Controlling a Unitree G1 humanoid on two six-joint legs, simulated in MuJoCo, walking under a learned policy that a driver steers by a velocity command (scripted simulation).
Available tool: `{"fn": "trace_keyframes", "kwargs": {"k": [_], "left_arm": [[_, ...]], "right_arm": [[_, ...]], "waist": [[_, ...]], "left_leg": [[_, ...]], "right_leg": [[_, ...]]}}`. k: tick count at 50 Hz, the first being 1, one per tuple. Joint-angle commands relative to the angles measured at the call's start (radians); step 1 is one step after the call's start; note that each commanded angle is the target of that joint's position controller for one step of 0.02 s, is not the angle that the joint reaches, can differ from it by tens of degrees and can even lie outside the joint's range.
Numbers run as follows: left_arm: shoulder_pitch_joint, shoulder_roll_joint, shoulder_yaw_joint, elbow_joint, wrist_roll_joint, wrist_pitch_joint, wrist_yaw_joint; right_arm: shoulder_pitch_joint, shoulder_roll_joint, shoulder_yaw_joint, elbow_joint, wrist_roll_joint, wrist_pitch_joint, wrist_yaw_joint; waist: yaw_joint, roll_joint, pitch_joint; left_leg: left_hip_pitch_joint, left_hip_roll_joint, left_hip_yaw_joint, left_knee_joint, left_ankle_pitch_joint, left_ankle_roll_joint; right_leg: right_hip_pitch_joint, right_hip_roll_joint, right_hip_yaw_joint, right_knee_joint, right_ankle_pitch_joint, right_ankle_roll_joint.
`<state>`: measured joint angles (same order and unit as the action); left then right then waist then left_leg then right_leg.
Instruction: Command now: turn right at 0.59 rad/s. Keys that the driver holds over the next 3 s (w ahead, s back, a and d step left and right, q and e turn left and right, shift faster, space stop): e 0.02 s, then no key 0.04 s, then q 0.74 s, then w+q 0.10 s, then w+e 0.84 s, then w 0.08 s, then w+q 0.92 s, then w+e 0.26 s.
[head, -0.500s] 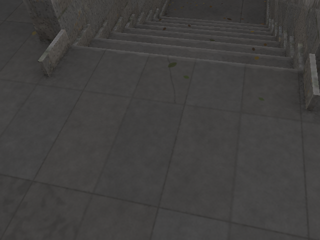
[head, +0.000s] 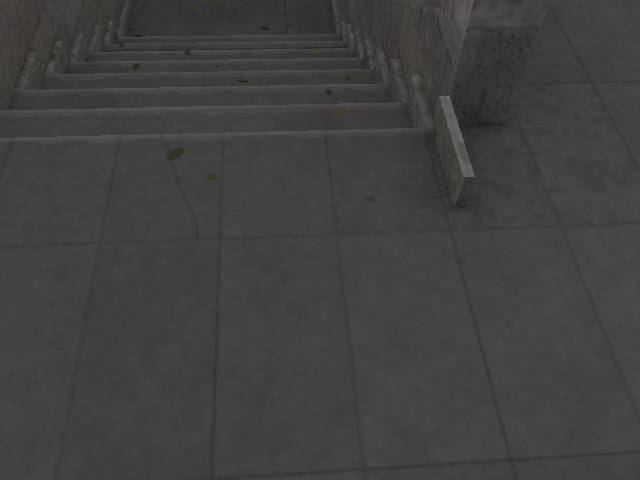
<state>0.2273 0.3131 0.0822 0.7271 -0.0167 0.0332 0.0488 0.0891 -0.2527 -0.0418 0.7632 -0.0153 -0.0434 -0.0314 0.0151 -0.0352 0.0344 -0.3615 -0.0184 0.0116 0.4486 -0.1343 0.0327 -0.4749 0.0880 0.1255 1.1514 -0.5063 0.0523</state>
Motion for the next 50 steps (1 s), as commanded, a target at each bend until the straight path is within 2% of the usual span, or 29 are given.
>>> {"fn": "trace_keyframes", "kwargs": {"k": [1, 3, 5, 8, 11, 12, 13, 14, 15, 16, 17, 19, 22, 25, 27, 29, 31, 32, 33, 34, 35, 36, 37, 38, 40, 42, 44, 47, 50], "left_arm": [[0.090, 0.059, 0.020, -0.050, -0.006, 0.016, -0.004], [0.048, 0.030, 0.007, -0.081, -0.003, 0.010, -0.004], [0.028, 0.006, -0.009, -0.098, 0.011, 0.001, -0.004], [0.032, -0.005, -0.023, -0.087, 0.020, -0.007, -0.011], [0.083, 0.006, -0.015, -0.051, 0.018, -0.011, -0.018], [0.082, 0.041, -0.006, -0.057, 0.023, -0.011, -0.015], [0.115, 0.108, 0.008, -0.068, 0.032, -0.009, -0.004], [0.076, 0.191, 0.028, -0.072, 0.042, 0.000, 0.002], [0.040, 0.150, 0.025, -0.091, 0.055, -0.009, -0.003], [0.021, 0.122, 0.018, -0.102, 0.063, -0.023, -0.003], [-0.009, 0.104, 0.013, -0.105, 0.055, -0.037, -0.001], [-0.065, 0.064, 0.002, -0.106, 0.025, -0.059, -0.001], [-0.055, 0.053, 0.003, -0.089, 0.023, -0.051, 0.008], [-0.045, 0.091, 0.019, -0.081, 0.022, -0.035, 0.016], [-0.042, 0.125, 0.031, -0.077, 0.015, -0.032, 0.012], [-0.056, 0.141, 0.037, -0.074, 0.002, -0.034, 0.006], [-0.061, 0.130, 0.035, -0.061, -0.014, -0.035, 0.001], [-0.002, 0.096, 0.027, -0.040, 0.001, -0.038, -0.005], [-0.020, 0.016, -0.001, -0.091, 0.057, -0.044, -0.014], [-0.137, 0.037, 0.001, -0.133, 0.043, -0.051, -0.010], [-0.159, 0.082, 0.014, -0.132, 0.017, -0.047, -0.008], [-0.147, 0.091, 0.019, -0.121, 0.012, -0.042, -0.003], [-0.128, 0.093, 0.022, -0.102, 0.021, -0.036, 0.006], [-0.107, 0.099, 0.027, -0.097, 0.028, -0.031, 0.011], [-0.072, 0.078, 0.023, -0.085, 0.027, -0.033, 0.005], [-0.072, 0.067, 0.018, -0.084, 0.021, -0.040, -0.005], [-0.128, 0.065, 0.015, -0.103, 0.014, -0.053, -0.015], [-0.140, 0.062, 0.010, -0.096, 0.010, -0.083, -0.035], [-0.152, 0.046, 0.000, -0.091, 0.006, -0.110, -0.053]], "right_arm": [[-0.026, -0.123, -0.026, -0.069, -0.007, 0.007, -0.010], [0.019, -0.129, -0.028, -0.053, -0.007, 0.012, -0.015], [0.043, -0.142, -0.030, -0.041, -0.001, 0.015, -0.014], [0.032, -0.145, -0.025, -0.034, 0.012, 0.014, 0.008], [0.036, -0.142, -0.016, -0.019, 0.034, 0.016, 0.026], [0.079, -0.135, -0.012, -0.005, 0.041, 0.013, 0.029], [0.090, -0.100, 0.001, -0.015, 0.026, 0.006, 0.037], [0.091, -0.048, 0.010, -0.048, 0.022, -0.005, 0.042], [0.036, -0.119, -0.010, -0.057, 0.026, -0.004, 0.034], [0.025, -0.165, -0.033, -0.057, 0.039, 0.007, 0.028], [0.068, -0.161, -0.045, -0.034, 0.044, 0.026, 0.018], [0.140, -0.133, -0.050, -0.013, 0.034, 0.059, 0.002], [0.111, -0.085, -0.039, -0.050, 0.034, 0.072, 0.007], [0.051, -0.060, -0.023, -0.108, 0.035, 0.076, 0.035], [0.052, -0.084, -0.029, -0.136, 0.037, 0.077, 0.052], [0.076, -0.101, -0.038, -0.149, 0.038, 0.080, 0.063], [0.147, -0.107, -0.050, -0.135, 0.033, 0.081, 0.063], [0.184, -0.156, -0.069, -0.132, 0.029, 0.079, 0.051], [0.215, -0.302, -0.104, -0.157, 0.020, 0.075, 0.028], [0.247, -0.293, -0.092, -0.175, -0.012, 0.052, 0.041], [0.216, -0.261, -0.082, -0.179, -0.016, 0.030, 0.049], [0.159, -0.235, -0.076, -0.183, 0.001, 0.020, 0.045], [0.108, -0.204, -0.067, -0.193, 0.023, 0.023, 0.038], [0.073, -0.190, -0.059, -0.201, 0.034, 0.030, 0.032], [0.071, -0.187, -0.056, -0.209, 0.025, 0.039, 0.023], [0.114, -0.186, -0.058, -0.204, 0.031, 0.040, 0.014], [0.141, -0.192, -0.060, -0.202, 0.037, 0.037, 0.006], [0.146, -0.194, -0.058, -0.194, 0.024, 0.024, 0.002], [0.176, -0.197, -0.052, -0.169, 0.020, 0.006, 0.016]], "waist": [[0.012, 0.147, -0.099], [-0.017, 0.163, -0.107], [-0.025, 0.157, -0.137], [-0.029, 0.185, -0.152], [0.010, 0.184, -0.108], [0.010, 0.174, -0.104], [0.007, 0.077, -0.137], [-0.041, -0.177, -0.113], [0.011, -0.213, -0.092], [0.019, -0.188, -0.055], [-0.001, -0.155, -0.048], [-0.035, -0.111, -0.044], [-0.020, -0.099, -0.061], [0.016, -0.121, -0.088], [0.020, -0.132, -0.105], [0.007, -0.132, -0.105], [-0.034, -0.103, -0.113], [-0.034, 0.003, -0.132], [-0.019, 0.342, -0.147], [-0.092, 0.299, -0.197], [-0.088, 0.186, -0.168], [-0.053, 0.142, -0.134], [-0.030, 0.102, -0.120], [-0.009, 0.117, -0.116], [0.005, 0.136, -0.138], [-0.012, 0.138, -0.156], [-0.041, 0.171, -0.108], [-0.055, 0.192, -0.088], [-0.084, 0.183, -0.071]], "left_leg": [[0.139, 0.236, -0.173, -0.171, 0.180, 0.191], [0.170, 0.246, -0.151, -0.180, 0.211, 0.221], [0.185, 0.263, -0.153, -0.170, 0.255, 0.241], [0.144, 0.246, -0.146, -0.157, 0.182, 0.232], [0.061, 0.210, -0.159, -0.098, 0.075, 0.180], [0.006, 0.187, -0.166, -0.073, 0.045, 0.125], [-0.075, 0.139, -0.139, 0.026, -0.085, 0.049], [-0.163, 0.017, 0.000, 0.145, -0.276, -0.017], [-0.142, 0.019, 0.001, 0.315, -0.402, -0.045], [-0.192, 0.014, -0.024, 0.496, -0.436, -0.051], [-0.228, 0.013, -0.050, 0.624, -0.440, -0.060], [-0.262, 0.019, -0.092, 0.714, -0.366, -0.080], [-0.264, 0.035, -0.041, 0.613, -0.274, -0.110], [-0.174, 0.053, 0.009, 0.429, -0.273, -0.106], [-0.113, 0.046, 0.039, 0.353, -0.281, -0.085], [-0.061, 0.035, 0.063, 0.254, -0.239, -0.053], [0.085, -0.010, 0.094, 0.054, -0.075, -0.003], [0.227, 0.017, 0.010, -0.017, 0.118, 0.033], [0.419, 0.307, -0.388, -0.026, 0.572, 0.171], [0.369, 0.431, -0.566, -0.078, 0.617, 0.360], [0.343, 0.391, -0.492, -0.093, 0.530, 0.347], [0.315, 0.332, -0.413, -0.086, 0.450, 0.288], [0.292, 0.284, -0.364, -0.083, 0.397, 0.237], [0.251, 0.250, -0.328, -0.088, 0.388, 0.215], [0.227, 0.215, -0.303, -0.096, 0.385, 0.210], [0.250, 0.190, -0.326, -0.144, 0.055, 0.211], [0.248, 0.193, -0.405, -0.211, -0.284, 0.216], [0.256, 0.212, -0.411, -0.231, -0.306, 0.207], [0.222, 0.219, -0.385, -0.235, -0.295, 0.205]], "right_leg": [[-0.081, -0.080, -0.053, 0.078, 0.096, 0.038], [-0.081, -0.087, -0.069, -0.013, 0.098, 0.039], [-0.023, -0.099, -0.065, -0.135, 0.074, 0.029], [0.124, -0.104, -0.100, -0.363, 0.091, 0.006], [0.312, -0.056, -0.149, -0.710, 0.299, -0.034], [0.397, -0.074, -0.119, -0.773, 0.347, -0.061], [0.498, -0.222, 0.023, -0.780, 0.442, -0.107], [0.417, -0.378, 0.143, -0.799, 0.496, -0.221], [0.297, -0.440, 0.194, -0.855, 0.446, -0.310], [0.285, -0.441, 0.188, -0.869, 0.493, -0.330], [0.292, -0.419, 0.143, -0.858, 0.565, -0.317], [0.316, -0.389, 0.050, -0.832, 0.683, -0.279], [0.371, -0.369, -0.037, -0.818, 0.692, -0.268], [0.384, -0.383, -0.076, -0.793, 0.677, -0.269], [0.380, -0.409, -0.072, -0.775, 0.696, -0.273], [0.370, -0.423, -0.076, -0.741, 0.685, -0.258], [0.309, -0.384, -0.135, -0.640, 0.583, -0.189], [0.205, -0.330, -0.209, -0.500, 0.443, -0.114], [-0.112, -0.187, -0.301, -0.146, -0.041, 0.006], [-0.221, -0.091, -0.116, 0.044, -0.222, 0.018], [-0.239, -0.112, -0.059, 0.123, -0.165, 0.007], [-0.247, -0.128, -0.047, 0.114, -0.071, -0.004], [-0.242, -0.139, -0.039, 0.077, 0.004, -0.003], [-0.203, -0.139, -0.040, 0.051, 0.063, 0.004], [-0.149, -0.112, -0.053, 0.032, 0.135, 0.016], [-0.153, -0.107, -0.060, -0.086, 0.188, 0.018], [-0.182, -0.103, -0.053, -0.219, 0.213, 0.016], [-0.146, -0.112, -0.063, -0.376, 0.256, 0.008], [-0.069, -0.123, -0.098, -0.464, 0.268, -0.013]]}}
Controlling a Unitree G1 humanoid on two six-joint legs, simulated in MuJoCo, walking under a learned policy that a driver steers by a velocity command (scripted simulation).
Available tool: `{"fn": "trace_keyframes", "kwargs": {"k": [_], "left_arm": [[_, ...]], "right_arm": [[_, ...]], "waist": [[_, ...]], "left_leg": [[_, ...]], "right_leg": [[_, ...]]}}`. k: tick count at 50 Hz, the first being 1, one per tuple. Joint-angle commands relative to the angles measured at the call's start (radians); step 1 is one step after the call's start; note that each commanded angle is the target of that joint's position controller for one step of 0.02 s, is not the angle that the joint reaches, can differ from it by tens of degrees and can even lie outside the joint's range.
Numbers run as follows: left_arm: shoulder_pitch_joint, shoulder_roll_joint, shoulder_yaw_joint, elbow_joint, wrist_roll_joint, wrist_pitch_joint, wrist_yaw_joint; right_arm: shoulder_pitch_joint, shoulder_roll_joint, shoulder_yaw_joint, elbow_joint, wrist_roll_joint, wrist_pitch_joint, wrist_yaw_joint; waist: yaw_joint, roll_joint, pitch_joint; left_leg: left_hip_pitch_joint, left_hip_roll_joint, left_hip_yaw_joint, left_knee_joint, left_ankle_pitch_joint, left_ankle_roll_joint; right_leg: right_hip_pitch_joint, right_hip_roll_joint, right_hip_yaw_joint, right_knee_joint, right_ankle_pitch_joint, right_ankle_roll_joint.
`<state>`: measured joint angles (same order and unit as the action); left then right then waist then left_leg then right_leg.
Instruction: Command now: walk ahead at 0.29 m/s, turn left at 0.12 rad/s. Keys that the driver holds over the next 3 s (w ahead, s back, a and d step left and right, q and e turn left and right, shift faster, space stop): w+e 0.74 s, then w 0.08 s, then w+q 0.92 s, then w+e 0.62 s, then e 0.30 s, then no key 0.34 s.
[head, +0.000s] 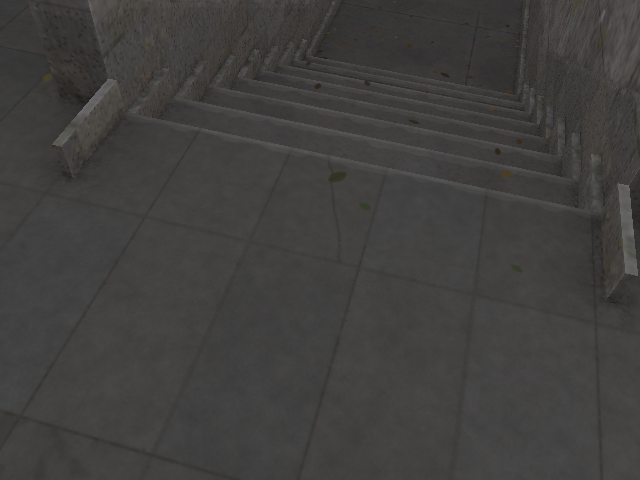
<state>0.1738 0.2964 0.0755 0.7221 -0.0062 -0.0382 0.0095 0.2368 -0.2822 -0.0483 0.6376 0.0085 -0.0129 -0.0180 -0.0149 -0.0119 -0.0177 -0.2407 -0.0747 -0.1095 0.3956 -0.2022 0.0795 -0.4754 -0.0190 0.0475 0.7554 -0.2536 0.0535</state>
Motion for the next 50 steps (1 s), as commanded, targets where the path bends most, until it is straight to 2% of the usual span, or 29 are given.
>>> {"fn": "trace_keyframes", "kwargs": {"k": [1, 6, 8, 10, 11, 12, 13, 14, 15, 17, 20, 24, 26, 29, 31, 32, 33, 34, 35, 36, 37, 38, 39, 40, 41, 44, 46, 48, 50], "left_arm": [[-0.105, 0.066, 0.005, -0.090, -0.009, -0.044, -0.018], [-0.102, 0.071, -0.006, -0.109, -0.025, -0.061, -0.037], [-0.054, 0.062, -0.011, -0.097, -0.023, -0.065, -0.043], [0.066, 0.078, -0.002, -0.060, -0.021, -0.061, -0.036], [0.175, 0.123, 0.012, -0.042, -0.025, -0.060, -0.027], [0.263, 0.251, 0.046, -0.034, -0.021, -0.056, -0.025], [0.321, 0.228, 0.045, -0.033, -0.016, -0.060, -0.034], [0.285, 0.180, 0.029, -0.045, -0.008, -0.065, -0.035], [0.254, 0.149, 0.020, -0.065, -0.002, -0.064, -0.034], [0.199, 0.122, 0.006, -0.084, -0.003, -0.051, -0.028], [0.186, 0.128, 0.004, -0.076, -0.008, -0.037, -0.010], [0.228, 0.147, 0.011, -0.043, -0.017, -0.025, 0.012], [0.261, 0.154, 0.014, -0.026, -0.023, -0.021, 0.014], [0.264, 0.158, 0.019, -0.012, -0.032, -0.014, 0.020], [0.243, 0.162, 0.025, -0.012, -0.027, -0.006, 0.022], [0.224, 0.153, 0.023, -0.020, -0.023, -0.003, 0.020], [0.196, 0.127, 0.013, -0.041, -0.013, -0.002, 0.014], [0.205, 0.058, -0.011, -0.073, 0.016, -0.006, 0.011], [0.379, -0.002, -0.030, -0.081, -0.027, -0.015, 0.007], [0.334, 0.115, -0.007, -0.051, -0.045, -0.013, 0.010], [0.213, 0.160, 0.006, -0.070, -0.041, -0.009, 0.007], [0.158, 0.137, 0.002, -0.080, -0.026, -0.009, 0.008], [0.126, 0.118, 0.003, -0.092, -0.014, -0.012, 0.004], [0.135, 0.095, 0.000, -0.094, -0.020, -0.011, -0.002], [0.143, 0.073, -0.005, -0.090, -0.024, -0.007, -0.005], [0.080, 0.029, -0.026, -0.109, 0.002, -0.013, -0.012], [0.013, 0.020, -0.038, -0.121, 0.011, -0.031, -0.022], [-0.061, 0.018, -0.045, -0.131, 0.007, -0.049, -0.033], [-0.124, 0.034, -0.042, -0.146, -0.002, -0.059, -0.043]], "right_arm": [[0.035, -0.173, -0.046, -0.038, -0.005, -0.029, 0.008], [0.050, -0.185, -0.045, -0.016, 0.003, -0.043, 0.028], [0.031, -0.179, -0.042, -0.012, 0.009, -0.042, 0.034], [0.022, -0.142, -0.030, -0.011, 0.002, -0.045, 0.035], [-0.015, -0.097, -0.014, -0.028, -0.010, -0.053, 0.034], [-0.028, -0.060, -0.004, -0.084, -0.018, -0.078, 0.031], [-0.081, -0.121, -0.015, -0.104, -0.001, -0.099, 0.027], [-0.078, -0.150, -0.025, -0.101, 0.020, -0.111, 0.034], [-0.082, -0.138, -0.020, -0.089, 0.017, -0.116, 0.040], [-0.105, -0.129, -0.024, -0.088, -0.020, -0.119, 0.045], [-0.123, -0.090, -0.016, -0.077, -0.026, -0.111, 0.050], [-0.267, -0.041, 0.003, -0.099, -0.016, -0.110, 0.051], [-0.319, -0.051, -0.001, -0.109, -0.006, -0.112, 0.055], [-0.328, -0.089, -0.017, -0.113, 0.002, -0.118, 0.056], [-0.276, -0.116, -0.033, -0.103, 0.004, -0.123, 0.052], [-0.187, -0.140, -0.048, -0.082, 0.002, -0.126, 0.044], [-0.048, -0.172, -0.064, -0.059, -0.006, -0.127, 0.036], [0.136, -0.240, -0.078, -0.048, -0.017, -0.117, 0.022], [0.144, -0.256, -0.078, -0.014, -0.027, -0.108, 0.037], [0.105, -0.142, -0.057, -0.039, -0.014, -0.103, 0.035], [0.057, -0.098, -0.045, -0.039, -0.007, -0.096, 0.028], [0.025, -0.096, -0.040, -0.026, -0.012, -0.093, 0.030], [0.008, -0.084, -0.037, -0.010, -0.018, -0.093, 0.034], [-0.004, -0.080, -0.034, 0.000, -0.027, -0.097, 0.034], [-0.007, -0.074, -0.034, 0.013, -0.023, -0.103, 0.036], [0.011, -0.114, -0.043, 0.056, 0.000, -0.115, 0.039], [0.013, -0.138, -0.048, 0.064, 0.009, -0.106, 0.036], [0.026, -0.162, -0.053, 0.072, 0.017, -0.095, 0.035], [0.080, -0.190, -0.059, 0.091, 0.024, -0.086, 0.033]], "waist": [[-0.061, 0.157, -0.004], [-0.060, 0.135, 0.044], [-0.022, 0.111, 0.036], [0.036, 0.085, -0.005], [0.085, 0.011, -0.039], [0.081, -0.255, -0.065], [0.129, -0.258, -0.038], [0.104, -0.171, 0.012], [0.090, -0.109, 0.025], [0.057, -0.038, 0.046], [0.039, -0.066, 0.041], [0.084, -0.087, 0.062], [0.101, -0.095, 0.063], [0.083, -0.107, 0.062], [0.048, -0.129, 0.043], [-0.002, -0.129, -0.012], [-0.074, -0.115, -0.130], [-0.129, 0.028, -0.314], [-0.023, 0.400, -0.424], [-0.051, 0.237, -0.290], [-0.069, 0.127, -0.144], [-0.049, 0.043, -0.066], [-0.028, 0.042, -0.014], [-0.002, 0.076, 0.003], [0.010, 0.097, 0.010], [0.027, 0.078, 0.053], [0.011, 0.066, 0.061], [-0.015, 0.064, 0.068], [-0.039, 0.074, 0.060]], "left_leg": [[0.090, 0.283, -0.265, -0.187, -0.247, 0.160], [0.088, 0.315, -0.255, -0.188, -0.281, 0.157], [0.046, 0.297, -0.201, -0.149, -0.256, 0.134], [-0.035, 0.248, -0.124, -0.041, -0.173, 0.091], [-0.129, 0.182, -0.028, 0.150, -0.065, 0.036], [-0.407, 0.027, 0.151, 0.495, -0.127, -0.057], [-0.619, 0.019, 0.062, 0.694, -0.344, -0.074], [-0.694, 0.073, 0.016, 0.773, -0.290, -0.058], [-0.691, 0.101, 0.019, 0.776, -0.207, -0.052], [-0.635, 0.136, 0.028, 0.672, -0.091, -0.062], [-0.525, 0.111, 0.078, 0.532, 0.005, -0.110], [-0.366, 0.056, 0.102, 0.246, 0.214, -0.130], [-0.312, 0.038, 0.093, 0.176, 0.254, -0.126], [-0.266, 0.044, 0.051, 0.104, 0.236, -0.101], [-0.188, 0.041, 0.058, 0.083, 0.156, -0.071], [-0.054, 0.033, 0.082, 0.046, 0.159, -0.043], [0.179, 0.099, 0.040, 0.061, 0.174, 0.005], [0.485, 0.299, -0.170, 0.100, 0.119, 0.070], [0.716, 0.512, -0.658, -0.023, -0.098, 0.215], [0.606, 0.480, -0.632, -0.075, -0.246, 0.177], [0.455, 0.439, -0.441, -0.088, -0.197, 0.137], [0.317, 0.392, -0.338, -0.113, -0.061, 0.125], [0.223, 0.354, -0.267, -0.140, 0.020, 0.126], [0.158, 0.328, -0.206, -0.171, 0.057, 0.126], [0.126, 0.315, -0.169, -0.198, 0.078, 0.135], [0.080, 0.320, -0.121, -0.258, 0.187, 0.181], [0.075, 0.290, -0.068, -0.266, 0.227, 0.177], [0.043, 0.253, -0.015, -0.256, 0.231, 0.150], [0.053, 0.264, -0.028, -0.234, 0.209, 0.133]], "right_leg": [[-0.058, -0.018, -0.027, -0.086, 0.008, -0.027], [-0.017, -0.019, -0.051, -0.165, -0.033, -0.103], [0.096, 0.000, -0.081, -0.238, 0.018, -0.130], [0.287, 0.020, -0.076, -0.262, 0.016, -0.153], [0.422, -0.064, 0.059, -0.313, -0.016, -0.195], [0.611, -0.246, 0.446, -0.430, -0.129, -0.329], [0.668, -0.338, 0.694, -0.526, -0.214, -0.419], [0.663, -0.330, 0.644, -0.522, -0.218, -0.399], [0.631, -0.283, 0.548, -0.517, -0.163, -0.370], [0.541, -0.222, 0.422, -0.531, 0.034, -0.330], [0.437, -0.153, 0.294, -0.549, 0.264, -0.311], [0.315, -0.086, 0.208, -0.526, 0.315, -0.261], [0.308, -0.101, 0.242, -0.514, 0.286, -0.254], [0.374, -0.140, 0.318, -0.467, 0.280, -0.233], [0.409, -0.149, 0.341, -0.399, 0.399, -0.213], [0.403, -0.114, 0.320, -0.303, 0.530, -0.193], [0.324, -0.061, 0.289, -0.115, 0.542, -0.162], [0.154, 0.021, 0.213, 0.193, 0.242, -0.130], [-0.177, 0.120, 0.161, 0.475, -0.363, -0.084], [-0.268, 0.032, 0.173, 0.574, -0.294, -0.073], [-0.282, -0.004, 0.127, 0.568, -0.192, -0.068], [-0.242, -0.036, 0.101, 0.541, -0.126, -0.063], [-0.220, -0.057, 0.098, 0.497, -0.093, -0.063], [-0.177, -0.075, 0.096, 0.473, -0.076, -0.066], [-0.159, -0.079, 0.085, 0.443, -0.075, -0.065], [-0.184, -0.100, 0.042, 0.282, -0.050, -0.053], [-0.166, -0.104, 0.017, 0.129, 0.059, -0.045], [-0.090, -0.073, -0.009, -0.033, 0.172, -0.037], [-0.032, -0.043, -0.017, -0.122, 0.236, -0.029]]}}
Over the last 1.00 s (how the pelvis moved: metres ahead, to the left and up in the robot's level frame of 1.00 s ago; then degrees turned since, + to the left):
0.03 0.02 0.01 21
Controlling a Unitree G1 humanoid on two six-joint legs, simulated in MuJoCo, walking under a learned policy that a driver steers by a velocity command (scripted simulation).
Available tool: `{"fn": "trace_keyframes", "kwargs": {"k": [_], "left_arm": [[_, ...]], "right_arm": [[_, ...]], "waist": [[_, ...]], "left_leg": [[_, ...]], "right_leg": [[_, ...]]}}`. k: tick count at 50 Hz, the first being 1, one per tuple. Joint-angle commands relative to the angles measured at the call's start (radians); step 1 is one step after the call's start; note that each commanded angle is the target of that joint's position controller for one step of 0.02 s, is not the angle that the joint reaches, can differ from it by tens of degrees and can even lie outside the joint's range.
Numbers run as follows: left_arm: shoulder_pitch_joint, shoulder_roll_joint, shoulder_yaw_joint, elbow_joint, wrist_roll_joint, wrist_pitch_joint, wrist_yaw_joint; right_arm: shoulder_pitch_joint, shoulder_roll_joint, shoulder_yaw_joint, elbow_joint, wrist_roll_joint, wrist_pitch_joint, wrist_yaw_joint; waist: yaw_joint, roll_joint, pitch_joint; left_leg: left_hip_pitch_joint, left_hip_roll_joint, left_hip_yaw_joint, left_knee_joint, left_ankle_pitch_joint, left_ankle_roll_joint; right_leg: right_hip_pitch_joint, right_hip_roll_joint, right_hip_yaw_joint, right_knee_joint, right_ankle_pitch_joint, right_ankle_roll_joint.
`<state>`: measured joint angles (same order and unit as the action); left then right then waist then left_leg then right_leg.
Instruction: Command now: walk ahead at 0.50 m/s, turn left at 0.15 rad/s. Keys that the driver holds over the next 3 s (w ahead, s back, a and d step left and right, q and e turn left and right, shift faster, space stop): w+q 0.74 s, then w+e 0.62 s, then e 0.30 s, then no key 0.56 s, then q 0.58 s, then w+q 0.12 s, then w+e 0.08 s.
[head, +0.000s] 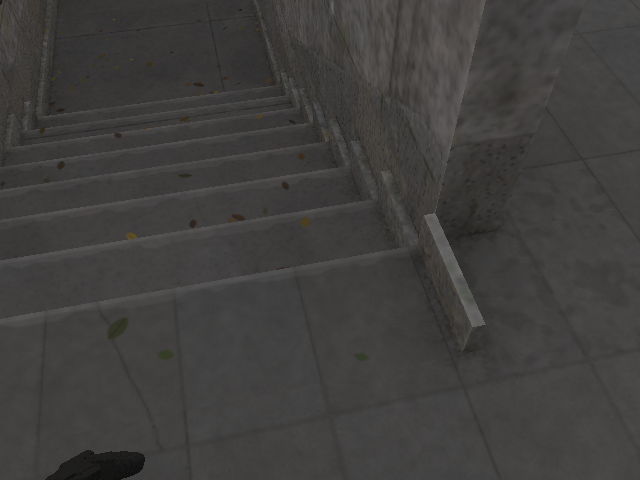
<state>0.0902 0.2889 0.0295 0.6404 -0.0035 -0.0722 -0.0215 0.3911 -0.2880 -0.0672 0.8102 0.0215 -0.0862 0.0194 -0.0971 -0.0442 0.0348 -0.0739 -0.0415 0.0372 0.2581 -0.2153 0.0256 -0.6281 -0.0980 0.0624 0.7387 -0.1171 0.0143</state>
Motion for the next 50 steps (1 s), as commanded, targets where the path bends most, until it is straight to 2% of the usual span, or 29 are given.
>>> {"fn": "trace_keyframes", "kwargs": {"k": [1, 4, 6, 7, 8, 9, 10, 11, 13, 15, 19, 20, 21, 23, 28, 30, 31, 33, 34, 35, 36, 37, 38, 39, 41, 42, 43, 46, 50], "left_arm": [[-0.062, 0.055, 0.009, -0.073, -0.009, -0.029, -0.015], [-0.047, 0.098, 0.027, -0.075, -0.016, -0.035, -0.019], [0.126, 0.156, 0.062, -0.026, -0.008, -0.035, -0.005], [0.300, 0.232, 0.083, -0.009, 0.014, -0.032, 0.008], [0.341, 0.297, 0.095, 0.006, 0.030, -0.019, 0.005], [0.323, 0.211, 0.077, 0.007, 0.018, -0.019, 0.004], [0.273, 0.159, 0.060, 0.006, 0.008, -0.021, 0.006], [0.213, 0.123, 0.048, 0.009, 0.010, -0.023, 0.004], [0.145, 0.075, 0.038, 0.022, 0.017, -0.029, 0.004], [0.127, 0.071, 0.044, 0.034, 0.019, -0.046, 0.005], [0.142, 0.116, 0.063, 0.075, 0.010, -0.052, 0.023], [0.194, -0.024, 0.009, 0.056, 0.112, -0.075, 0.013], [0.234, 0.004, 0.014, 0.080, 0.123, -0.078, 0.012], [0.244, 0.078, 0.022, 0.095, 0.119, -0.073, 0.007], [0.313, 0.109, 0.009, 0.161, 0.096, -0.055, -0.003], [0.306, 0.156, 0.025, 0.180, 0.094, -0.046, -0.007], [0.294, 0.165, 0.028, 0.182, 0.097, -0.045, -0.007], [0.298, 0.193, 0.037, 0.195, 0.107, -0.042, 0.000], [0.364, 0.160, 0.025, 0.223, 0.135, -0.048, 0.002], [0.449, 0.030, -0.018, 0.189, 0.169, -0.057, -0.014], [0.460, 0.014, -0.033, 0.163, 0.136, -0.062, -0.061], [0.166, 0.029, -0.028, 0.114, 0.063, -0.062, -0.068], [0.069, 0.043, -0.026, 0.081, 0.051, -0.075, -0.047], [0.114, 0.094, -0.012, 0.088, 0.082, -0.070, -0.023], [0.167, 0.018, -0.035, 0.108, 0.094, -0.050, 0.000], [0.190, -0.002, -0.040, 0.117, 0.090, -0.033, -0.004], [0.197, -0.001, -0.039, 0.124, 0.080, -0.019, -0.011], [0.122, -0.005, -0.042, 0.128, 0.081, -0.014, -0.037], [-0.008, 0.007, -0.034, 0.108, 0.068, -0.005, -0.060]], "right_arm": [[-0.054, -0.191, -0.041, -0.073, 0.014, -0.009, -0.005], [-0.038, -0.201, -0.043, -0.060, 0.017, 0.008, -0.012], [-0.024, -0.155, -0.025, -0.056, 0.004, 0.013, -0.016], [-0.030, -0.078, 0.004, -0.089, -0.022, 0.010, -0.016], [0.083, 0.005, 0.028, -0.119, 0.006, -0.004, -0.020], [0.042, -0.105, 0.003, -0.098, 0.025, -0.001, -0.024], [-0.034, -0.146, -0.011, -0.114, 0.030, 0.004, -0.025], [-0.066, -0.136, -0.011, -0.115, 0.019, 0.012, -0.029], [-0.076, -0.111, -0.013, -0.117, 0.009, 0.031, -0.022], [-0.069, -0.072, -0.010, -0.119, 0.014, 0.047, -0.014], [-0.151, -0.049, -0.004, -0.163, 0.000, 0.063, -0.007], [-0.096, 0.018, 0.051, -0.110, -0.137, 0.029, 0.053], [-0.148, 0.016, 0.043, -0.116, -0.128, 0.019, 0.078], [-0.252, -0.027, 0.037, -0.142, -0.091, 0.005, 0.097], [-0.351, -0.030, 0.055, -0.172, -0.086, 0.016, 0.091], [-0.360, -0.039, 0.053, -0.181, -0.082, 0.007, 0.076], [-0.334, -0.055, 0.046, -0.177, -0.081, 0.006, 0.074], [-0.231, -0.109, 0.018, -0.147, -0.053, -0.012, 0.058], [-0.114, -0.154, -0.013, -0.113, -0.055, -0.027, 0.035], [0.119, -0.231, -0.041, -0.066, -0.063, -0.013, -0.001], [0.284, -0.220, -0.025, -0.026, -0.061, 0.006, 0.000], [0.317, -0.196, -0.040, 0.037, -0.078, -0.018, 0.004], [0.231, -0.205, -0.048, 0.036, -0.058, -0.038, 0.009], [0.134, -0.116, -0.015, 0.030, -0.045, -0.044, 0.014], [-0.024, -0.009, 0.033, 0.005, -0.052, -0.042, 0.024], [-0.081, 0.017, 0.044, -0.012, -0.054, -0.039, 0.025], [-0.101, -0.006, 0.040, -0.021, -0.061, -0.041, 0.023], [-0.041, -0.057, 0.034, -0.004, -0.105, -0.051, 0.015], [0.087, -0.073, 0.038, 0.051, -0.106, -0.039, 0.027]], "waist": [[0.040, 0.114, 0.005], [0.080, 0.134, -0.012], [0.170, 0.117, -0.114], [0.240, -0.010, -0.270], [0.185, -0.300, -0.381], [0.211, -0.167, -0.319], [0.203, -0.108, -0.204], [0.171, -0.064, -0.151], [0.120, -0.084, -0.077], [0.095, -0.065, -0.053], [0.101, -0.022, -0.002], [0.111, 0.002, -0.027], [0.136, 0.001, 0.008], [0.152, -0.005, 0.001], [0.156, -0.023, 0.063], [0.133, -0.035, 0.069], [0.110, -0.057, 0.048], [0.037, -0.043, -0.027], [0.008, -0.012, -0.122], [-0.002, 0.150, -0.360], [-0.040, 0.186, -0.578], [-0.156, 0.081, -0.242], [-0.129, 0.121, -0.056], [-0.045, 0.095, -0.092], [0.097, 0.098, -0.058], [0.131, 0.096, -0.055], [0.135, 0.095, -0.025], [0.093, 0.065, -0.026], [0.037, 0.076, -0.018]], "left_leg": [[-0.097, 0.244, -0.193, -0.081, 0.197, 0.177], [-0.053, 0.271, -0.243, 0.000, 0.152, 0.136], [-0.115, 0.190, -0.189, 0.226, 0.249, 0.081], [-0.288, 0.114, -0.130, 0.549, 0.032, 0.033], [-0.608, 0.008, -0.095, 0.863, -0.373, -0.009], [-0.705, 0.049, -0.180, 0.996, -0.336, -0.013], [-0.735, 0.087, -0.173, 1.008, -0.238, -0.004], [-0.697, 0.123, -0.153, 0.986, -0.158, -0.009], [-0.627, 0.166, -0.156, 0.924, -0.063, -0.016], [-0.593, 0.163, -0.147, 0.903, -0.037, -0.025], [-0.645, 0.169, -0.147, 0.739, 0.087, -0.045], [-0.691, 0.164, -0.117, 0.701, 0.205, -0.038], [-0.746, 0.163, -0.134, 0.670, 0.232, -0.034], [-0.733, 0.146, -0.091, 0.611, 0.258, -0.024], [-0.644, 0.102, -0.025, 0.436, 0.232, 0.046], [-0.644, 0.074, -0.015, 0.396, 0.139, 0.059], [-0.589, 0.055, -0.003, 0.384, 0.110, 0.071], [-0.315, -0.050, 0.082, 0.323, 0.168, 0.109], [-0.027, -0.088, 0.068, 0.355, 0.209, 0.153], [0.493, 0.045, -0.186, 0.470, 0.458, 0.318], [0.754, 0.307, -0.719, 0.237, 0.361, 0.489], [0.600, 0.293, -0.701, 0.142, 0.257, 0.354], [0.356, 0.290, -0.574, 0.108, 0.189, 0.311], [0.171, 0.285, -0.521, 0.086, 0.202, 0.314], [-0.176, 0.279, -0.413, 0.014, 0.271, 0.290], [-0.266, 0.272, -0.387, -0.042, 0.207, 0.286], [-0.326, 0.253, -0.340, -0.080, 0.158, 0.278], [-0.269, 0.243, -0.235, -0.103, 0.282, 0.263], [-0.129, 0.226, -0.110, -0.073, 0.429, 0.227]], "right_leg": [[0.139, 0.044, -0.025, -0.139, 0.108, 0.006], [0.233, 0.063, -0.021, -0.233, 0.063, -0.023], [0.515, 0.060, -0.029, -0.273, 0.025, -0.068], [0.784, -0.142, 0.166, -0.253, 0.015, -0.136], [0.998, -0.342, 0.588, -0.374, -0.190, -0.272], [0.931, -0.326, 0.631, -0.439, -0.327, -0.274], [0.828, -0.292, 0.472, -0.448, -0.292, -0.240], [0.726, -0.245, 0.359, -0.469, -0.188, -0.218], [0.588, -0.184, 0.203, -0.528, -0.052, -0.195], [0.539, -0.169, 0.104, -0.558, 0.081, -0.198], [0.536, -0.177, -0.025, -0.594, 0.163, -0.202], [0.599, -0.235, -0.004, -0.646, 0.086, -0.276], [0.646, -0.242, -0.025, -0.651, 0.068, -0.277], [0.648, -0.190, -0.131, -0.629, 0.106, -0.246], [0.679, -0.214, -0.225, -0.622, 0.223, -0.210], [0.770, -0.248, -0.234, -0.572, 0.362, -0.219], [0.793, -0.243, -0.267, -0.521, 0.533, -0.206], [0.732, -0.191, -0.351, -0.306, 0.822, -0.170], [0.579, -0.140, -0.373, -0.081, 0.771, -0.118], [0.225, -0.063, -0.337, 0.252, 0.394, -0.009], [0.011, 0.121, -0.178, 0.551, -0.439, 0.040], [-0.268, 0.131, -0.008, 0.671, -0.380, -0.004], [-0.329, 0.053, 0.033, 0.693, -0.336, -0.019], [-0.207, 0.002, 0.051, 0.629, -0.273, -0.034], [0.000, -0.060, 0.043, 0.558, -0.214, -0.050], [0.038, -0.061, 0.030, 0.522, -0.231, -0.051], [0.030, -0.052, 0.009, 0.478, -0.201, -0.048], [-0.048, -0.058, -0.020, 0.261, 0.070, -0.038], [-0.077, -0.002, -0.050, 0.026, 0.323, -0.029]]}}
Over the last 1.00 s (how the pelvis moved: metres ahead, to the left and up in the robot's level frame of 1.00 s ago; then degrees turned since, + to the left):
0.44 -0.13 0.00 -23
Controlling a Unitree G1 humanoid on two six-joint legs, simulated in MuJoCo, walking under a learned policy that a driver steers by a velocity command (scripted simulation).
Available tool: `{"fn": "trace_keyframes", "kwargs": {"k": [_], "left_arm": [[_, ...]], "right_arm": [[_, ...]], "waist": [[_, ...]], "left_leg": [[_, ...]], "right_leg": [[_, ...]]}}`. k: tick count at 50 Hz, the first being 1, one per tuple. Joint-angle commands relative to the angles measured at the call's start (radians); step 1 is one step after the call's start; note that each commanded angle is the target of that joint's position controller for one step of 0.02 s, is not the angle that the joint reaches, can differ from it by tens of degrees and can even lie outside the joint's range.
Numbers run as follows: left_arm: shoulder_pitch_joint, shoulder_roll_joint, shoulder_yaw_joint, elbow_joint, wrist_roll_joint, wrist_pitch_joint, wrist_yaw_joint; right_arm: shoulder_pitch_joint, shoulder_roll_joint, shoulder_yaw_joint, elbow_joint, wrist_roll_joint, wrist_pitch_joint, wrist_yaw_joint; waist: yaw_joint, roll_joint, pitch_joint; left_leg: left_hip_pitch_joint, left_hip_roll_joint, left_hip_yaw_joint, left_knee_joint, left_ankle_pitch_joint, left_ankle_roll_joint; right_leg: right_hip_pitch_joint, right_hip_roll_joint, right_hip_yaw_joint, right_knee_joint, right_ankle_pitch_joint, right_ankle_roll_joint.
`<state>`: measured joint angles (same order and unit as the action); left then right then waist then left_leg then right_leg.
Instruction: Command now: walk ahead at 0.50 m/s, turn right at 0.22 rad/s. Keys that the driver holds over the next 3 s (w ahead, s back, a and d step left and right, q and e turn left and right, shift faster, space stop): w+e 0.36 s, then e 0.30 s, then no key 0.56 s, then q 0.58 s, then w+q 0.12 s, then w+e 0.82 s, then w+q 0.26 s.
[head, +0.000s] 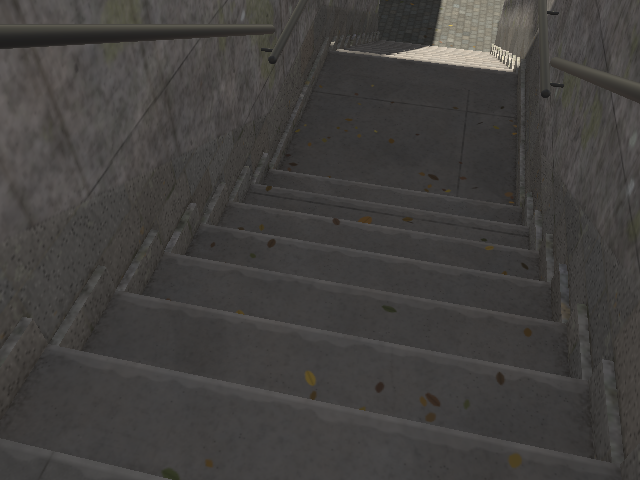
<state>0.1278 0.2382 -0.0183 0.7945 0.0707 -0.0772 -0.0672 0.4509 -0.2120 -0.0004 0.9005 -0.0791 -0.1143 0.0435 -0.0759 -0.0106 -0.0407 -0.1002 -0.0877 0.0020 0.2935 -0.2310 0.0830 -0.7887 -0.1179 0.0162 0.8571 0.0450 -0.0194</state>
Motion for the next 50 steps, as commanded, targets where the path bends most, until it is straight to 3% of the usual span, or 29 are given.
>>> {"fn": "trace_keyframes", "kwargs": {"k": [1, 3, 6, 10, 11, 12, 13, 14, 15, 18, 21, 24, 26, 27, 30, 31, 33, 34, 36, 38, 39, 40, 41, 42, 43, 44, 46, 48, 50], "left_arm": [[-0.062, 0.061, 0.017, -0.050, -0.008, 0.003, -0.018], [-0.110, 0.051, 0.017, -0.064, -0.006, 0.008, -0.020], [-0.152, 0.070, 0.026, -0.076, -0.010, 0.003, -0.007], [-0.011, 0.136, 0.064, -0.037, -0.046, -0.021, 0.010], [0.153, 0.190, 0.087, 0.015, -0.057, -0.039, 0.025], [0.344, 0.237, 0.100, 0.043, -0.048, -0.037, 0.038], [0.533, 0.199, 0.083, 0.102, -0.036, -0.040, 0.025], [0.560, 0.205, 0.106, 0.140, -0.006, -0.060, 0.032], [0.438, 0.170, 0.097, 0.130, -0.013, -0.072, 0.035], [0.124, 0.021, 0.025, 0.056, -0.004, -0.065, 0.032], [0.091, 0.119, 0.059, 0.014, -0.006, -0.079, 0.021], [0.219, 0.152, 0.075, 0.032, 0.043, -0.073, 0.040], [0.268, 0.139, 0.071, 0.004, 0.016, -0.076, 0.051], [0.464, 0.055, 0.057, 0.073, -0.016, -0.086, 0.084], [0.702, 0.007, 0.049, 0.137, -0.029, -0.061, 0.116], [0.587, -0.030, 0.033, 0.074, -0.051, -0.048, 0.110], [0.325, 0.057, 0.027, -0.018, 0.005, -0.014, 0.053], [0.264, 0.091, 0.031, -0.051, -0.002, -0.018, 0.045], [0.385, 0.084, 0.022, -0.031, -0.043, -0.031, 0.064], [0.464, 0.087, -0.004, 0.001, -0.086, -0.010, 0.060], [0.470, 0.089, -0.017, -0.010, -0.075, -0.003, 0.035], [0.549, -0.006, -0.045, -0.045, -0.042, -0.011, -0.004], [0.691, -0.005, -0.038, -0.059, -0.061, 0.010, 0.004], [0.540, 0.077, -0.014, -0.119, -0.062, 0.051, 0.011], [0.425, 0.052, -0.017, -0.185, -0.032, 0.068, 0.033], [0.333, 0.040, -0.026, -0.232, -0.010, 0.073, 0.049], [0.496, -0.049, -0.051, -0.118, -0.030, 0.096, 0.015], [0.551, -0.071, -0.058, -0.085, -0.044, 0.096, -0.018], [0.439, -0.028, -0.049, -0.123, -0.039, 0.082, -0.010]], "right_arm": [[0.044, -0.150, -0.027, -0.023, -0.007, -0.005, 0.008], [0.054, -0.147, -0.020, -0.006, -0.024, 0.010, 0.017], [0.051, -0.148, -0.019, 0.018, -0.010, 0.017, 0.009], [0.000, -0.220, -0.044, 0.022, -0.012, 0.013, -0.002], [0.029, -0.208, -0.039, 0.023, -0.037, 0.007, 0.002], [0.171, -0.096, 0.000, 0.018, -0.071, -0.001, 0.008], [0.092, -0.093, 0.010, -0.025, -0.026, -0.014, 0.024], [-0.149, -0.135, -0.001, -0.092, 0.018, -0.016, 0.027], [-0.254, -0.157, -0.002, -0.125, 0.024, -0.017, -0.003], [-0.172, -0.075, 0.028, -0.125, -0.025, 0.020, -0.058], [-0.142, -0.123, 0.012, -0.161, 0.008, 0.042, -0.071], [-0.124, -0.018, 0.047, -0.167, -0.024, 0.065, -0.035], [-0.172, -0.093, 0.018, -0.217, -0.011, 0.064, -0.022], [-0.298, -0.119, 0.008, -0.241, -0.011, 0.052, -0.025], [-0.498, -0.060, 0.023, -0.272, -0.027, 0.042, -0.023], [-0.471, -0.052, 0.031, -0.245, -0.021, 0.029, -0.008], [-0.330, -0.003, 0.025, -0.270, -0.010, 0.053, 0.004], [-0.213, -0.030, 0.005, -0.236, -0.005, 0.059, 0.016], [-0.198, -0.082, -0.020, -0.227, 0.012, 0.066, 0.016], [-0.179, -0.100, -0.026, -0.170, 0.018, 0.084, 0.011], [-0.076, -0.157, -0.061, -0.149, 0.020, 0.074, -0.004], [0.082, -0.231, -0.091, -0.160, 0.027, 0.060, -0.011], [0.070, -0.226, -0.090, -0.190, 0.042, 0.054, 0.023], [0.121, -0.231, -0.093, -0.170, -0.017, 0.056, 0.026], [0.010, -0.234, -0.082, -0.187, -0.021, 0.049, 0.023], [-0.138, -0.203, -0.066, -0.228, 0.013, 0.036, 0.016], [-0.214, -0.156, -0.039, -0.221, 0.011, 0.016, 0.019], [-0.154, -0.124, -0.018, -0.173, 0.042, 0.003, 0.013], [-0.131, -0.092, 0.003, -0.165, 0.027, 0.002, -0.010]], "waist": [[0.015, 0.062, 0.064], [0.014, 0.075, 0.072], [0.021, 0.071, 0.094], [0.109, 0.078, 0.031], [0.139, 0.028, -0.060], [0.144, -0.162, -0.319], [0.239, -0.203, -0.410], [0.311, -0.048, -0.147], [0.266, -0.005, 0.014], [0.048, 0.018, 0.022], [0.015, 0.027, -0.012], [0.035, 0.004, -0.053], [0.057, -0.004, -0.064], [0.177, -0.050, -0.049], [0.296, -0.068, -0.001], [0.273, -0.007, 0.001], [0.104, -0.064, 0.022], [0.054, -0.056, 0.064], [0.104, -0.002, 0.123], [0.140, 0.007, 0.133], [0.094, -0.014, 0.088], [0.081, 0.182, -0.297], [0.080, 0.344, -0.569], [0.002, 0.151, -0.449], [0.060, 0.121, -0.288], [0.113, 0.047, -0.156], [0.210, 0.021, 0.033], [0.219, 0.051, 0.069], [0.132, 0.051, 0.015]], "left_leg": [[-0.062, 0.285, -0.060, -0.105, 0.453, 0.167], [-0.048, 0.295, -0.028, -0.094, 0.463, 0.149], [0.097, 0.321, -0.004, -0.067, 0.492, 0.114], [0.122, 0.306, 0.104, 0.167, 0.998, 0.054], [-0.034, 0.254, 0.120, 0.397, 0.912, 0.012], [-0.360, 0.148, 0.091, 0.756, 0.388, -0.106], [-0.662, -0.016, 0.010, 1.116, -0.383, -0.165], [-0.864, 0.049, -0.133, 1.190, -0.311, -0.117], [-0.884, 0.120, -0.146, 1.177, -0.243, -0.117], [-0.520, 0.217, -0.144, 0.949, -0.132, -0.081], [-0.436, 0.191, -0.070, 0.827, -0.145, -0.158], [-0.358, 0.174, 0.009, 0.824, 0.187, -0.159], [-0.428, 0.151, 0.015, 0.822, 0.158, -0.158], [-0.787, 0.180, -0.120, 0.745, 0.212, -0.170], [-1.210, 0.215, -0.150, 0.512, 0.269, -0.167], [-0.943, 0.203, -0.123, 0.269, 0.597, -0.115], [-0.105, 0.120, 0.037, 0.372, 0.833, -0.064], [0.027, 0.126, 0.033, 0.449, 0.799, -0.083], [-0.055, 0.144, 0.015, 0.163, 0.646, -0.106], [-0.074, 0.185, 0.015, -0.266, 0.847, -0.089], [0.101, 0.231, 0.056, -0.214, 0.895, -0.026], [0.678, 0.444, -0.095, 0.284, 1.502, 0.207], [0.913, 0.686, -0.273, 0.392, 1.668, 0.476], [0.758, 0.660, -0.317, 0.343, 1.472, 0.411], [0.492, 0.613, -0.281, 0.268, 1.089, 0.330], [0.192, 0.566, -0.281, 0.133, 0.653, 0.299], [-0.401, 0.440, -0.080, -0.050, 0.514, 0.243], [-0.536, 0.350, -0.039, -0.071, 0.210, 0.164], [-0.326, 0.356, -0.115, -0.022, 0.136, 0.142]], "right_leg": [[0.072, 0.029, -0.004, -0.121, 0.189, 0.002], [0.105, 0.050, -0.025, -0.105, 0.172, -0.012], [0.088, 0.068, -0.030, -0.200, 0.059, -0.037], [0.429, 0.190, -0.133, -0.275, -0.098, -0.115], [0.721, 0.202, -0.066, -0.244, 0.003, -0.168], [1.233, 0.002, 0.250, -0.216, 0.203, -0.398], [1.411, -0.165, 0.658, -0.419, 0.024, -0.524], [1.245, -0.157, 0.640, -0.491, -0.190, -0.387], [1.004, -0.139, 0.546, -0.490, -0.222, -0.333], [0.415, -0.068, 0.412, -0.606, -0.184, -0.336], [0.302, -0.007, 0.295, -0.585, 0.200, -0.338], [0.245, 0.086, 0.181, -0.402, 0.382, -0.263], [0.321, 0.074, 0.236, -0.305, 0.488, -0.253], [0.675, 0.031, 0.324, -0.244, 0.344, -0.235], [1.002, -0.002, 0.484, -0.042, 0.127, -0.216], [0.724, 0.088, 0.399, -0.016, -0.072, -0.198], [-0.116, 0.215, 0.283, -0.140, -0.367, -0.175], [-0.245, 0.204, 0.298, -0.097, -0.499, -0.181], [-0.022, 0.189, 0.364, 0.080, -0.565, -0.156], [0.284, 0.205, 0.444, 0.252, -0.478, -0.122], [0.229, 0.212, 0.412, 0.376, -0.336, -0.078], [-0.065, 0.273, 0.249, 0.772, -0.449, 0.010], [-0.312, 0.348, 0.108, 1.299, -1.127, 0.090], [-0.452, 0.300, 0.116, 1.522, -1.040, 0.101], [-0.497, 0.235, 0.087, 1.492, -0.879, 0.120], [-0.469, 0.165, 0.092, 1.305, -0.746, 0.131], [-0.033, 0.077, 0.058, 1.155, -0.605, 0.159], [0.067, 0.093, -0.014, 1.170, -0.686, 0.172], [-0.117, 0.047, 0.081, 1.133, -0.447, 0.189]]}}
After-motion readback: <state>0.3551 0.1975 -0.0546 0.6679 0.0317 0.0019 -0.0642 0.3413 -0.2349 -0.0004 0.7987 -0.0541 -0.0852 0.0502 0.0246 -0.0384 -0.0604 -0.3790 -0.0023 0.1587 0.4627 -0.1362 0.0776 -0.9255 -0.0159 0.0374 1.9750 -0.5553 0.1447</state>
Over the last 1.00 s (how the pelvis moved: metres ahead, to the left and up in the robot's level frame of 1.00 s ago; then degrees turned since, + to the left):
0.53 0.13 0.00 24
